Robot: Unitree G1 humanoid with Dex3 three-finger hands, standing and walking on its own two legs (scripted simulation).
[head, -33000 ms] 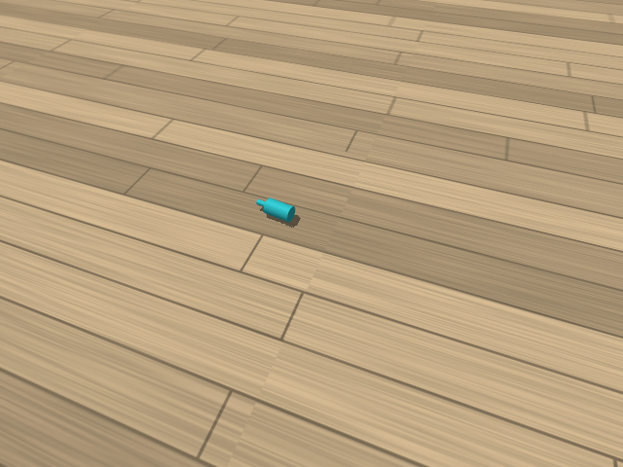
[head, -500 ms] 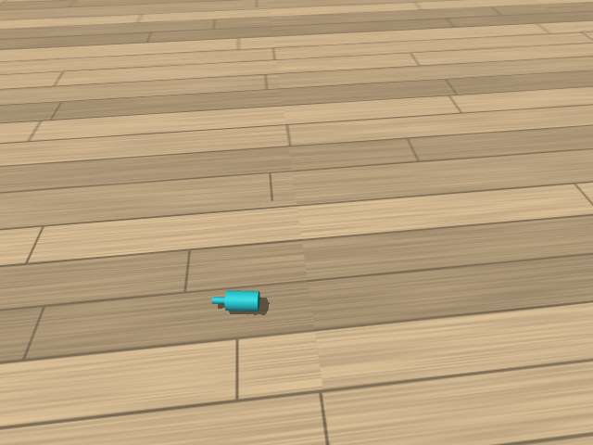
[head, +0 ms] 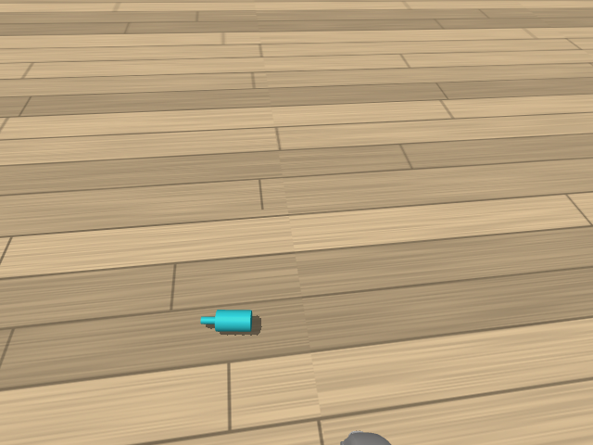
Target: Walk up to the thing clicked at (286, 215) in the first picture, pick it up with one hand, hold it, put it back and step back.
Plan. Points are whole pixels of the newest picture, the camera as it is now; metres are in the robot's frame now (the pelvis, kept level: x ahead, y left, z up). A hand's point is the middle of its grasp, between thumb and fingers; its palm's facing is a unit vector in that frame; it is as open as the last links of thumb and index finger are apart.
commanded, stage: walk up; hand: left
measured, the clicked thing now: (226, 320) +0.62 +0.24 -0.74
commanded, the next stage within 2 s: none
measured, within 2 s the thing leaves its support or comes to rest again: neither
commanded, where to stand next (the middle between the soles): +0.24 -0.02 m, yaw -1 degrees
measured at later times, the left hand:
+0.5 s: hand (152, 392) +0.23 +0.24 -0.15, palm faces -0.06 -0.92 -0.39, open 7.4 cm
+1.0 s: hand (153, 388) +0.24 +0.24 -0.16, palm faces -0.02 -0.94 -0.34, open 7.4 cm
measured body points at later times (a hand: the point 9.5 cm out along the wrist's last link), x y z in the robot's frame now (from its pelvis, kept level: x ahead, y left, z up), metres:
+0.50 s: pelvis +0.14 -0.02 -0.02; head +0.17 -0.03 +0.43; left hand +0.23 +0.29 -0.12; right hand +0.19 -0.34 -0.14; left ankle +0.20 +0.12 -0.73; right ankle +0.17 -0.14 -0.74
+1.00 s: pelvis +0.16 -0.01 +0.00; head +0.18 -0.01 +0.44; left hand +0.24 +0.29 -0.13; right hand +0.28 -0.31 -0.13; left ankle +0.21 +0.11 -0.74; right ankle +0.16 -0.14 -0.74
